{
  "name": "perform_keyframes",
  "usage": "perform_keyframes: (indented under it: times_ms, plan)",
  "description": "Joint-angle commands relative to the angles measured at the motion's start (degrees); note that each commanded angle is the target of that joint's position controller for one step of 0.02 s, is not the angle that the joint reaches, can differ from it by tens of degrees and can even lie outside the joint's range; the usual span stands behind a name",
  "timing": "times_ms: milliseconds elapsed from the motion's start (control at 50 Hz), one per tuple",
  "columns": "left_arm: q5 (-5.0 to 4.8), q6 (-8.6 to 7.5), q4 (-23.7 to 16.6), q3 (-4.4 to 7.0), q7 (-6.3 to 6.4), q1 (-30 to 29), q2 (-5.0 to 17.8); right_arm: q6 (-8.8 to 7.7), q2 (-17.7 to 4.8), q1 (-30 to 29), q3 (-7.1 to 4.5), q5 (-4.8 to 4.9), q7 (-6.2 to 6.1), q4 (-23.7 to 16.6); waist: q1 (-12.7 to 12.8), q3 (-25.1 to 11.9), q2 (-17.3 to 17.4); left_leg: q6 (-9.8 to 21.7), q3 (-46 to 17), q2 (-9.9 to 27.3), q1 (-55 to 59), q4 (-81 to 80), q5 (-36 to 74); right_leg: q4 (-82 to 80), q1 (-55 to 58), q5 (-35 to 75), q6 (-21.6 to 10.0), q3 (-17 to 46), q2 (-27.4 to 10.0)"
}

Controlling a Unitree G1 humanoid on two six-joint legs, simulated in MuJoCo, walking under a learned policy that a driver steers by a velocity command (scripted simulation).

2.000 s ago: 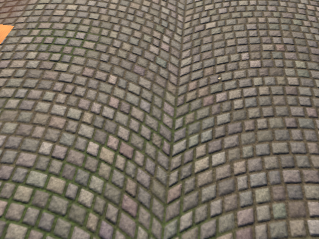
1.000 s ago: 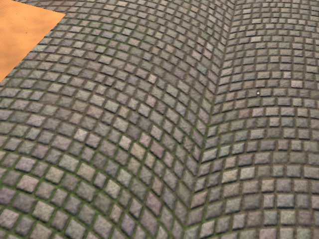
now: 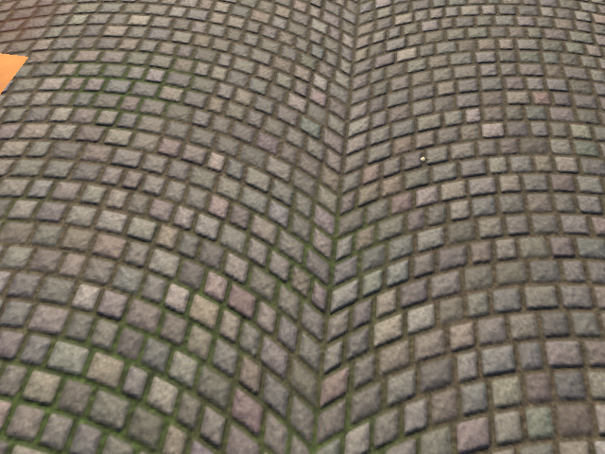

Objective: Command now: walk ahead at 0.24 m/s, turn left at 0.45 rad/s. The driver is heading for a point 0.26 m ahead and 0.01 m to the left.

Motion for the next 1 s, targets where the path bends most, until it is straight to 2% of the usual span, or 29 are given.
perform_keyframes:
  times_ms: [20, 40, 60, 80, 100, 120, 140, 180, 240, 280, 360, 420, 440, 460, 480, 500, 520, 540, 580, 600, 640, 680, 700, 720, 740, 760, 780, 840, 1000]
  plan:
    - [-1.16, -1.32, -3.9, 2.53, -0.47, -3.0, 9.4, -1.61, -5.3, 4.4, -1.49, 0.04, 0.91, -1.1, -3.2, -4.2, -4.0, 3.8, 3.5, -2.9, 8.8, -13.3, 7.5, -3.0, -2.3, 4.1, -7.5, 9.4, -13.6]
    - [-0.57, -1.94, -4.4, 1.74, -0.74, -3.6, 6.5, -1.91, -8.5, 11.8, -2.98, 0.33, 0.49, 1.3, -5.9, -7.4, 1.7, 6.7, -3.2, -0.4, 21.0, -15.8, 7.8, 10.4, -10.6, 6.9, -4.1, 3.9, -9.7]
    - [1.42, -3.06, -8.7, 0.36, -1.22, -7.8, 1.7, -2.71, -16.6, 16.4, -4.98, -0.11, -0.11, 1.2, -5.9, -8.2, 17.6, 16.2, -33.3, 16.1, 30.9, -21.5, 8.5, 31.7, -31.0, -10.4, 1.7, -1.8, 0.2]
    - [0.58, -4.66, -9.7, 0.77, -1.73, -10.4, 4.0, -4.25, -14.0, 14.7, -3.67, -1.48, 0.45, -0.6, -6.3, -7.8, 13.0, 22.6, -43.5, 20.8, 30.2, -25.6, 13.0, 39.6, -39.1, -19.3, 2.2, 8.3, 2.5]
    - [-0.81, -5.37, -9.0, 1.43, -2.5, -8.2, 6.7, -5.18, -10.7, 10.2, -2.74, -1.73, 0.26, -1.6, -3.6, -3.8, 9.2, 21.4, -36.0, 20.0, 28.7, -24.3, 23.7, 41.7, -41.1, -15.8, 2.0, 9.9, -0.8]
    - [-0.65, -5.56, -7.4, 1.75, -2.83, -6.1, 8.1, -5.6, -8.7, 7.6, -2.22, -1.3, -0.15, -2.3, -2.0, -2.0, 7.3, 18.2, -27.0, 16.6, 26.8, -22.0, 35.0, 40.6, -39.7, -11.0, 1.9, 9.2, -2.8]
    - [0.34, -5.49, -6.3, 1.96, -2.67, -5.4, 8.2, -5.36, -8.0, 6.0, -1.93, -0.93, -0.61, -2.8, -1.4, -2.0, 5.0, 15.7, -21.9, 14.2, 25.5, -21.4, 41.3, 37.6, -38.2, -7.0, 2.4, 8.7, -3.8]
    - [0.92, -4.8, -5.2, 1.84, -2.9, -3.9, 6.8, -4.45, -7.4, 4.7, -1.21, -1.38, -1.6, -3.6, -0.2, -3.0, 6.1, 12.9, -15.1, 10.6, 20.9, -21.6, 52.5, 33.4, -31.4, 0.2, 3.8, 6.8, -3.4]
    - [0.63, -4.18, -5.3, 0.75, -2.96, -4.4, 3.4, -3.49, -8.2, 4.3, -1.14, -1.92, -2.79, -3.9, 0.0, -3.4, 6.0, 10.9, -8.8, 7.1, 16.2, -22.2, 57.4, 23.0, -24.9, 8.1, 5.1, 4.6, -1.6]
    - [0.73, -4.25, -6.2, 0.13, -2.97, -7.2, 2.3, -2.88, -8.6, 5.1, -1.1, -1.9, -3.31, -3.6, -1.4, -2.9, 6.9, 9.3, -6.6, 5.5, 13.8, -22.3, 56.4, 14.7, -21.0, 13.4, 4.9, 3.4, -0.5]
    - [0.43, -4.83, -6.4, 0.31, -3.61, -8.3, 3.6, -2.43, -8.2, 7.0, -0.82, -2.03, -3.32, -2.0, -2.4, -2.7, 7.7, 9.1, -8.6, 7.7, 15.3, -20.5, 55.2, 7.5, -18.3, 16.4, 3.3, 3.9, 0.1]
    - [1.18, -5.65, -4.4, 1.34, -3.6, -2.6, 5.8, -2.43, -7.8, 4.5, -0.62, -1.63, -3.16, -1.8, 1.1, -4.5, 7.6, 8.8, -10.5, 7.9, 17.1, -13.7, 59.1, 2.1, -12.6, 16.6, 0.1, 3.8, 1.5]
    - [1.78, -5.96, -3.3, 1.77, -3.32, 0.6, 6.8, -2.5, -7.9, 4.4, -0.61, -1.53, -3.08, -1.4, 3.3, -6.2, 6.4, 7.2, -9.9, 6.1, 16.6, -9.5, 60.3, -2.7, -6.4, 25.9, -1.4, 4.1, 1.2]
    - [2.46, -6.08, -2.7, 2.33, -2.73, 4.4, 9.5, -2.87, -7.2, 5.3, -0.34, -2.62, -2.89, -1.8, 4.2, -11.5, 2.9, 4.8, -9.0, 3.0, 12.4, -2.5, 50.4, -0.1, 4.3, 46.6, -4.2, 10.3, -4.6]
    - [3.24, -5.54, -1.8, 2.05, -2.31, 6.5, 10.4, -3.11, -4.2, 12.5, 0.62, -3.41, -2.35, -1.2, 0.7, -19.8, -6.6, 1.2, -9.3, -1.6, 2.3, 10.9, 23.7, 3.6, 18.7, 60.1, -14.4, 23.0, -16.5]
    - [2.27, -4.92, -1.1, 0.47, -2.51, 7.3, 4.1, -2.45, -4.6, 10.2, 0.62, -2.6, -2.08, -0.2, 3.2, -22.6, -10.7, -1.1, -11.2, -5.7, -1.3, 20.6, -13.5, -1.2, 18.2, 56.8, -19.9, 31.0, -21.6]
    - [0.87, -4.8, -1.2, -0.05, -2.77, 3.5, 3.9, -1.61, -7.6, 7.9, -0.38, -1.09, -1.95, -0.8, 2.3, -16.4, -6.2, -1.3, -13.0, -3.9, -4.0, 24.9, -16.9, -4.7, 10.6, 40.2, -18.4, 29.7, -20.5]
    - [0.8, -4.49, -1.6, -0.03, -2.64, -0.1, 4.1, -0.73, -7.3, 5.5, -0.54, -0.56, -2.35, -1.0, 1.4, -10.9, -4.1, -1.4, -11.5, -2.3, -6.4, 26.1, -15.0, -7.1, 5.4, 26.8, -15.7, 26.7, -18.1]
    - [1.33, -3.91, -2.0, -0.42, -2.42, -5.8, 3.4, 1.05, -5.8, 5.8, -0.55, -1.34, -3.19, -0.3, -1.3, -4.2, -4.2, -2.2, -9.5, 0.8, -3.3, 14.6, -11.2, -12.0, -6.4, 8.5, -10.9, 20.9, -13.9]
    - [1.59, -3.22, -1.8, -0.12, -2.21, -7.2, 4.1, 1.36, -4.3, 6.9, -0.09, -1.56, -3.38, 0.3, -2.0, -3.1, -6.3, -2.7, -7.3, 0.3, 0.1, 8.7, -9.8, -13.2, -10.1, 4.4, -9.5, 18.7, -11.6]
    - [1.56, -2.49, -1.3, 0.18, -1.57, -6.6, 4.8, 1.02, -2.9, 8.8, 0.31, -2.19, -3.35, 2.0, -2.0, -5.5, -7.1, -2.4, -5.2, 0.0, 6.1, -0.2, -0.7, -12.5, -11.5, 3.8, -9.0, 16.1, -10.2]
    - [0.62, -2.14, -0.6, 0.06, -0.99, -6.2, 4.6, 0.69, -2.8, 10.7, 0.18, -2.76, -2.87, 3.8, -3.1, -7.8, -5.2, -0.9, -2.7, -1.3, 12.7, -9.4, 12.5, -10.6, -13.4, -2.2, -6.7, 13.5, -8.8]
    - [0.71, -2.15, 0.1, -0.54, -0.96, -4.7, 3.0, 0.7, -3.5, 9.4, 0.18, -3.58, -2.75, 3.3, -2.5, -6.9, -3.4, 0.3, -4.3, -0.2, 12.9, -12.0, 14.2, -9.7, -14.6, -7.7, -3.6, 12.2, -7.3]
    - [1.32, -1.99, 0.7, -0.94, -1.01, -3.4, 2.0, 0.6, -6.0, 6.9, 0.0, -3.9, -2.99, 1.8, -0.7, -4.3, 0.6, 2.4, -10.1, 4.3, 7.9, -16.8, 9.4, -7.0, -14.1, -11.3, -0.4, 9.9, -4.9]
    - [1.71, -1.75, 0.5, -0.93, -1.01, -2.8, 1.2, 0.0, -6.7, 3.9, 0.11, -3.43, -2.99, 2.2, 2.7, -1.8, 7.5, 4.3, -10.8, 4.2, -3.9, -18.2, -4.1, -5.3, -5.9, -5.2, 1.8, 6.6, -1.9]
    - [2.21, -1.76, 0.9, -0.97, -0.87, -3.8, 1.7, -0.97, -4.2, 1.5, 0.77, -3.33, -2.81, 1.6, 2.4, -0.7, 7.1, 3.7, -10.3, 3.2, -7.7, -20.2, -7.8, -2.5, -1.1, 0.4, 2.4, 6.7, -1.8]
    - [1.95, -1.91, 1.4, -0.79, -0.75, -3.0, 2.1, -1.86, -3.8, 1.1, 1.0, -3.49, -2.71, 2.1, 2.7, -0.7, 7.2, 2.6, -10.0, 3.1, -8.1, -20.6, -5.5, -1.0, 0.6, 4.2, 1.8, 6.7, -1.8]
    - [1.08, -2.37, 3.3, -0.49, -0.54, -1.3, 3.4, -3.67, -4.8, 3.4, 0.88, -2.94, -2.44, 3.4, 1.7, -2.9, 4.1, 1.2, -8.3, 2.2, -1.2, -17.1, 11.5, 0.4, -0.7, 15.4, -0.2, 7.6, -2.8]
    - [0.53, -1.4, 6.6, -0.45, -0.6, -1.1, 3.1, -2.68, -4.1, 6.3, 1.21, -2.31, -2.35, 5.9, 0.3, -5.4, 1.6, 2.1, -6.8, 1.6, 5.1, -14.2, 28.4, 2.3, 0.0, 24.1, 0.3, 7.3, -2.8]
